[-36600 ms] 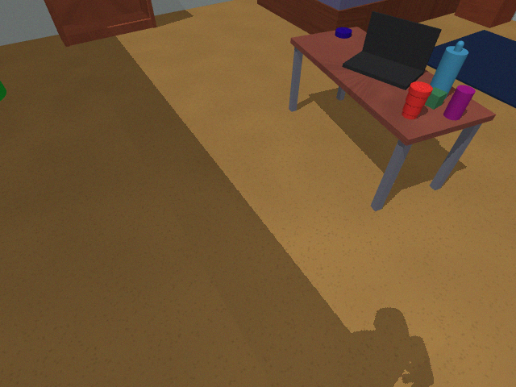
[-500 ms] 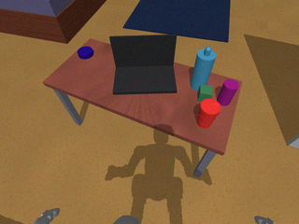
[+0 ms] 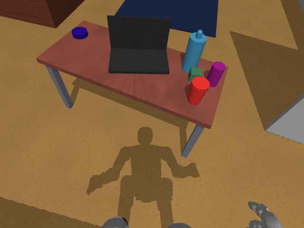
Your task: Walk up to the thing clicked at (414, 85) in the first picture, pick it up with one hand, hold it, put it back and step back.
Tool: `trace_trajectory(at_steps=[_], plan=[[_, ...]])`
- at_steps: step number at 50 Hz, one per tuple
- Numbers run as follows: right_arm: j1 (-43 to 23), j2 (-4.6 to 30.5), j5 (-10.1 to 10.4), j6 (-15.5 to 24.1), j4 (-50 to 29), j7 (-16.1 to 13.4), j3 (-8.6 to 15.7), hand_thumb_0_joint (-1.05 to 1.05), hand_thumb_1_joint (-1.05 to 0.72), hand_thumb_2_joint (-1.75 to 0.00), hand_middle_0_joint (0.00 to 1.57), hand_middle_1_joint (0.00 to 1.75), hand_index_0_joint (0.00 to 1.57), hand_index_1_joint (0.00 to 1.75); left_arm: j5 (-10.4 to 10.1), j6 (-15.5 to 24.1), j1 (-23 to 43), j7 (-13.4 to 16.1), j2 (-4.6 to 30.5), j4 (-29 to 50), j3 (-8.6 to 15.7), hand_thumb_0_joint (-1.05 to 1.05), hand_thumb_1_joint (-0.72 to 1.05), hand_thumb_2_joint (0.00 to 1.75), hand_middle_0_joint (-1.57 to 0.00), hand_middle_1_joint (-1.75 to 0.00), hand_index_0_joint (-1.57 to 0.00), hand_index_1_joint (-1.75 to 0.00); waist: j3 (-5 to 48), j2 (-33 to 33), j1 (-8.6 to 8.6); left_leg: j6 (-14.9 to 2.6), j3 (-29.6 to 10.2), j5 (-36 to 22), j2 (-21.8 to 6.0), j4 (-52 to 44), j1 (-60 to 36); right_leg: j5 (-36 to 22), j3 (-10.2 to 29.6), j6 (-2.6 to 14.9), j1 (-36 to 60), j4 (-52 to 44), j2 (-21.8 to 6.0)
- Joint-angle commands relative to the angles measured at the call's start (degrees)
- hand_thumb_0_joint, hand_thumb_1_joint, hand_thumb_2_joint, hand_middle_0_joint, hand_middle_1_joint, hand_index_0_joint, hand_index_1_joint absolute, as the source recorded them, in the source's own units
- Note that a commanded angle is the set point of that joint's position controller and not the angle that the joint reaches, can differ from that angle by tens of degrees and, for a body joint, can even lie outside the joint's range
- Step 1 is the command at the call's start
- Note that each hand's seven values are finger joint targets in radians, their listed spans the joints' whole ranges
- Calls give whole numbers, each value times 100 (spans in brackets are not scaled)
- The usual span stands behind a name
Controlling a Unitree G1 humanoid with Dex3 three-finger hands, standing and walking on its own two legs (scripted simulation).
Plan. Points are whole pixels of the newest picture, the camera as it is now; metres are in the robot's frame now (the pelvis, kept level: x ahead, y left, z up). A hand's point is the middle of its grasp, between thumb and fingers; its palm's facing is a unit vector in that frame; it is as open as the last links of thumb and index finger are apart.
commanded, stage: step back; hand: right
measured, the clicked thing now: (197, 92) +0.73 -0.21 -0.22
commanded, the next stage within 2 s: none
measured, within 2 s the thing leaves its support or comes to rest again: neither
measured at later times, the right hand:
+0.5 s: hand out of the picture -0.09 -0.30 -0.16, palm faces -0.15 +0.90 -0.41, open 7.4 cm
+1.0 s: hand out of the picture -0.19 -0.36 -0.15, palm faces -0.07 +0.92 -0.38, open 7.4 cm
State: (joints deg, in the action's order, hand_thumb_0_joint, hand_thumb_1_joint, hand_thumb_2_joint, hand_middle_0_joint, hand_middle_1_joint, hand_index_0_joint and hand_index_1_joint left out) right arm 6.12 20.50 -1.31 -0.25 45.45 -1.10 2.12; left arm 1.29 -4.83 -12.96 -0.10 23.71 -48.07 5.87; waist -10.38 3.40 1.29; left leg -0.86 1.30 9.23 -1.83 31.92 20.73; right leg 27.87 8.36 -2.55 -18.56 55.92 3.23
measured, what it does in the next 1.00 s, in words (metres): walks backwards: right foot, then left foot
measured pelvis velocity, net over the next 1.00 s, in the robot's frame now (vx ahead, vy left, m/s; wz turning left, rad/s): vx -0.33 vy -0.10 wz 0.03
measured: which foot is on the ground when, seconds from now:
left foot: down 0.00-0.12, up 0.14-0.44, down 0.46-0.90, up 0.92-1.00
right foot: up 0.00-0.06, down 0.08-0.48, up 0.50-0.84, down 0.86-1.00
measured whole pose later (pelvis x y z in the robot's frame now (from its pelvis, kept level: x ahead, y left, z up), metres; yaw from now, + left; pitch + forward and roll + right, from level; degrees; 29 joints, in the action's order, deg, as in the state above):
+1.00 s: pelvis -0.33 -0.10 +0.00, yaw +2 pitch -2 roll +2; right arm 7.7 23.2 -0.6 -3.4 49.3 -1.1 2.8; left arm 2.7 -2.9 -14.5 -0.6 20.7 -51.9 3.8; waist -5.7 -0.8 3.0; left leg 0.1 -6.2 26.4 3.9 57.9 29.6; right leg 21.4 2.5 1.1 -14.8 38.3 -0.9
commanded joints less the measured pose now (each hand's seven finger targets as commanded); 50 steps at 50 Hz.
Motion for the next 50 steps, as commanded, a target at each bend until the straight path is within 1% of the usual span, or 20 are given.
trace_trajectory(at_steps=[1,4,5,6,7,11,18,22,23,24,25,26,30,37,42,43,44,45,46,50], plan=[[30,1776,-64,-54,-363,-94,555,0,-90,-90,20,30,20,30,-3,221,-451,8,854,311,220,0,90,90,-20,-30,-20,-30,1572,-1634,-143,-1106,-1352,-741,-1323,-611,-1143,-197,-507,199,385,-1867,-337],[-109,1556,52,-153,-395,-61,468,0,-90,-90,20,30,20,30,113,273,-925,-30,994,14,313,0,90,90,-20,-30,-20,-30,1395,-905,104,-526,-946,510,-688,158,182,-1072,-318,487,1222,-3265,-458],[-14,1195,113,-150,-480,-71,368,0,-90,-90,20,30,20,30,202,304,-755,-33,1462,156,420,0,90,90,-20,-30,-20,-30,1104,592,71,-141,-676,1697,284,1197,1214,-541,1435,816,1048,-3725,-1465],[-207,1222,107,-141,-550,-169,425,0,-90,-90,20,30,20,30,171,262,-177,-35,2038,497,522,0,90,90,-20,-30,-20,-30,731,1388,281,131,-626,2566,766,2484,1004,-221,2272,1683,-484,-4223,-2482],[-113,1497,73,-146,-409,-193,524,0,-90,-90,20,30,20,30,170,276,298,-3,2036,674,486,0,90,90,-20,-30,-20,-30,289,1383,172,148,-938,2509,507,3279,524,139,2656,1921,-1539,-4531,-2754],[654,1213,99,-99,31,-125,368,0,-90,-90,20,30,20,30,152,320,1026,66,1081,806,309,0,90,90,-20,-30,-20,-30,458,635,-352,125,-994,1477,959,3682,740,-1875,126,1018,-406,-3558,-1242],[646,1099,-1,39,-137,-146,288,0,-90,-90,20,30,20,30,149,287,257,217,1048,915,291,0,90,90,-20,-30,-20,-30,1292,977,132,183,-584,2207,284,1507,773,-3724,550,1513,1755,-2794,-1974],[1325,1095,-27,72,219,-105,365,0,-90,-90,20,30,20,30,12,144,571,149,1055,1018,197,0,90,90,-20,-30,-20,-30,1605,400,-149,13,15,213,410,-1028,-608,-3467,-39,1075,1316,-1847,-1518],[1303,1259,-72,71,224,-108,440,0,-90,-90,20,30,20,30,8,104,535,121,883,1057,130,0,90,90,-20,-30,-20,-30,1610,75,-108,-116,-526,-229,68,-1061,-1067,-2703,-98,833,614,-1661,-1301],[1172,1734,-135,68,147,-111,538,0,-90,-90,20,30,20,30,-36,105,472,94,670,1120,88,0,90,90,-20,-30,-20,-30,1568,-1122,-20,-570,-2099,-1012,-1099,-1156,-1442,-1304,-548,518,-471,-800,-604],[787,2328,-109,25,-25,-67,610,0,-90,-90,20,30,20,30,-60,106,867,143,885,1177,173,0,90,90,-20,-30,-20,-30,1276,-1728,-236,-1490,-3008,-1330,-2025,-1273,-577,749,-551,339,-758,213,-28],[543,2393,-140,65,-111,-115,636,0,-90,-90,20,30,20,30,21,89,1070,173,1072,1108,251,0,90,90,-20,-30,-20,-30,965,-1639,-341,-1827,-3495,-1190,-2378,-1418,338,1012,98,295,-452,1185,-118],[66,1506,-138,104,-180,-172,385,0,-90,-90,20,30,20,30,-77,59,367,105,880,697,214,0,90,90,-20,-30,-20,-30,879,-770,143,-1032,-1313,-2186,-1109,-770,-537,21,394,350,-1069,1964,312],[491,1532,-70,-37,-170,-136,430,0,-90,-90,20,30,20,30,-1,262,333,118,760,657,78,0,90,90,-20,-30,-20,-30,1570,-1504,-302,-1371,-1196,-2669,-1296,-185,-2152,275,-360,-41,-821,-566,-211],[-91,1778,-3,-205,-242,-39,462,0,-90,-90,20,30,20,30,11,338,-570,60,852,-66,126,0,90,90,-20,-30,-20,-30,1953,-1517,83,-856,-890,-634,-972,120,-869,-1130,-1003,358,995,-3161,-193],[-173,1535,18,-211,-276,-18,399,0,-90,-90,20,30,20,30,77,364,-617,62,1019,-138,182,0,90,90,-20,-30,-20,-30,1711,-1032,130,-555,-728,79,-695,544,-129,-1147,-414,507,1118,-3190,-451],[-191,1171,50,-179,-424,-20,293,0,-90,-90,20,30,20,30,167,394,-636,63,1522,-62,327,0,90,90,-20,-30,-20,-30,1431,450,180,-198,-521,1427,132,1431,1100,-549,1275,858,1137,-3534,-1464],[-371,1187,50,-181,-493,-120,366,0,-90,-90,20,30,20,30,184,351,17,72,2130,208,427,0,90,90,-20,-30,-20,-30,990,1245,353,107,-700,2579,588,2561,1013,-265,2352,1823,-336,-4048,-2631],[-290,1434,38,-189,-340,-144,473,0,-90,-90,20,30,20,30,166,365,469,94,2103,375,398,0,90,90,-20,-30,-20,-30,514,1135,243,155,-1072,2538,318,3193,583,122,2639,1976,-1364,-4323,-2871],[277,1135,49,-130,157,-51,295,0,-90,-90,20,30,20,30,137,502,703,134,1121,281,188,0,90,90,-20,-30,-20,-30,518,427,-161,70,-992,1421,727,3200,804,-1426,156,899,-156,-3366,-1225]])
